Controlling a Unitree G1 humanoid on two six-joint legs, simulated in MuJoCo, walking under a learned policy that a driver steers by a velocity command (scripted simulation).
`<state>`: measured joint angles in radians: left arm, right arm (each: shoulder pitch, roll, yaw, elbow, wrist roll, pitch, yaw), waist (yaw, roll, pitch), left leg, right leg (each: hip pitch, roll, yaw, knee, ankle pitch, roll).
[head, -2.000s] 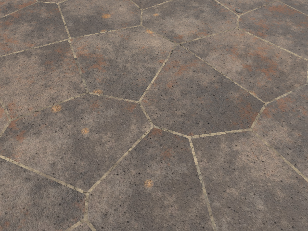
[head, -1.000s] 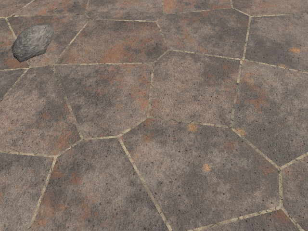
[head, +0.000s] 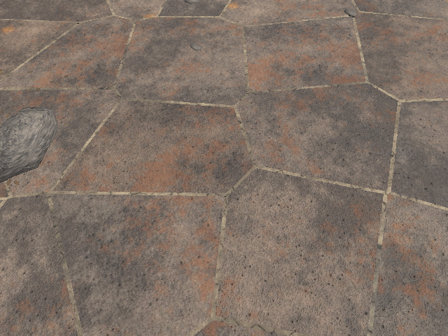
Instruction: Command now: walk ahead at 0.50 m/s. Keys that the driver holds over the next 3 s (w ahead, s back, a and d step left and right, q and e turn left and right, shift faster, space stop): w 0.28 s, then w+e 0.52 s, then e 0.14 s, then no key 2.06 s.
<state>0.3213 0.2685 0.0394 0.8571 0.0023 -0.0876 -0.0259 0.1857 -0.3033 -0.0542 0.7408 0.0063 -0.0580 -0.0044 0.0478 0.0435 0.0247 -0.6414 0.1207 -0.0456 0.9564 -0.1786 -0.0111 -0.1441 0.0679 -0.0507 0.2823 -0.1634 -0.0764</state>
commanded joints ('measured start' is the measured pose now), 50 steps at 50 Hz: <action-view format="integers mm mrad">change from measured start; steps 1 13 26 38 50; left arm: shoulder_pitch -42 21 -69 -297 -152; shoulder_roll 165 200 87 79 163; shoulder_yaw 37 48 33 32 70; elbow -58 4 -71 -220 -229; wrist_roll -6 -20 -27 -24 2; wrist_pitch -12 44 51 43 40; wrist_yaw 15 36 29 -39 14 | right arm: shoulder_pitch -35 40 38 112 74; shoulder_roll -37 -128 -86 -171 -93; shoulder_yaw -6 -44 -36 -61 -30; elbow -62 -53 36 98 4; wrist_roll -2 3 -26 9 -13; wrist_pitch -12 -38 -68 4 -6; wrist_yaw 4 41 14 -18 -19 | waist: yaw -20 -126 -45 -86 -88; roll -94 -111 13 29 -73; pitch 1 -126 9 26 -117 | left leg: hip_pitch -23 407 505 790 110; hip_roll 13 -119 123 167 -35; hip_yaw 0 91 18 242 0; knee -161 -486 -844 -648 175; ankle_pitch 170 137 227 747 -175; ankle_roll -13 114 212 135 -55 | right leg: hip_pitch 15 177 -538 -478 -71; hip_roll -250 -259 -198 -96 -242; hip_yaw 154 79 183 -35 272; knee -156 252 726 337 37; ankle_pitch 240 639 56 39 708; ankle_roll -142 -50 83 -9 -222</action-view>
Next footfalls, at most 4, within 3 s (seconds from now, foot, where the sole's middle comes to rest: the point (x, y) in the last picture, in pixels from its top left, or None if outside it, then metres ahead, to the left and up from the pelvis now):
0.28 left None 0.33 0.16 -0.78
0.82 right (288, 297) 0.61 -0.11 -0.78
1.28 left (239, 238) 0.81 0.04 -0.78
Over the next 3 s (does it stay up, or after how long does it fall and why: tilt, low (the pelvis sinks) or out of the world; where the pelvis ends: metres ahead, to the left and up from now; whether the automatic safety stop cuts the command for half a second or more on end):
stays up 0.68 -0.01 -0.01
